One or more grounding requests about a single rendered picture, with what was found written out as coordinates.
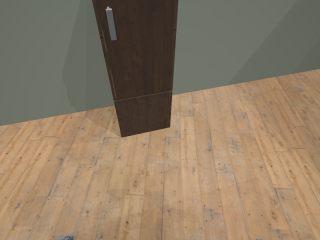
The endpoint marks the handle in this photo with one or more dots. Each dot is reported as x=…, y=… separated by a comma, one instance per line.
x=111, y=23

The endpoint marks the cupboard door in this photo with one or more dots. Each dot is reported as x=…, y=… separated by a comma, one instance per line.
x=141, y=57

